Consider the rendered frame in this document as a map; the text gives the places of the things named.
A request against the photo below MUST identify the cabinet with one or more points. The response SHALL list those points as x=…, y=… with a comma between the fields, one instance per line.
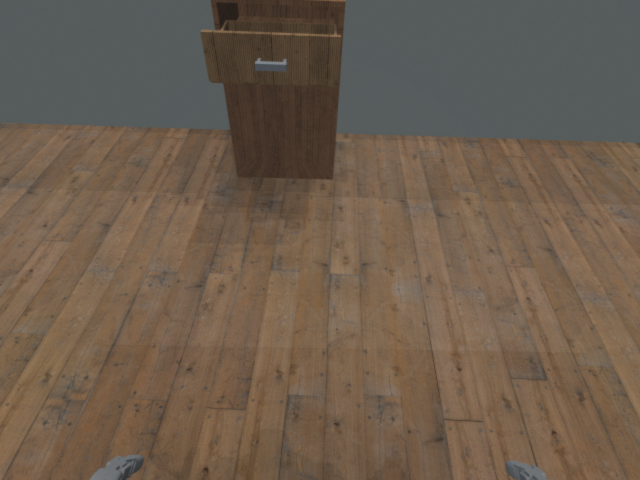
x=282, y=131

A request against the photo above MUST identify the drawer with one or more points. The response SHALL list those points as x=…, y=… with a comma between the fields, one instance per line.
x=312, y=52

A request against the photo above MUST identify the handle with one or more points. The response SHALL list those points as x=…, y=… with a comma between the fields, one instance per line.
x=270, y=66

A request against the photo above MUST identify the left robot hand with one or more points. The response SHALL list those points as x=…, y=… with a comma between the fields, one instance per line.
x=119, y=468

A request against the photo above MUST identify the right robot hand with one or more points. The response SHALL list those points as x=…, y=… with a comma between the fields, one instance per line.
x=522, y=471

